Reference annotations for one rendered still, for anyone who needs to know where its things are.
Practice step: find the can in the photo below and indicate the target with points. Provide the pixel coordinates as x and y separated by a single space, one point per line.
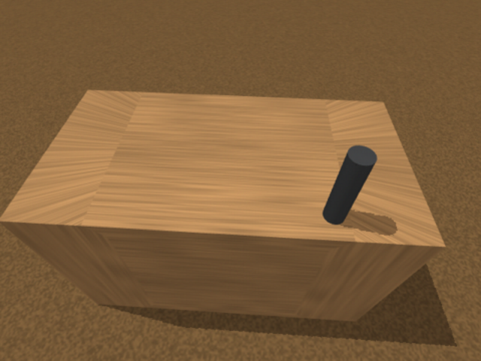
356 167

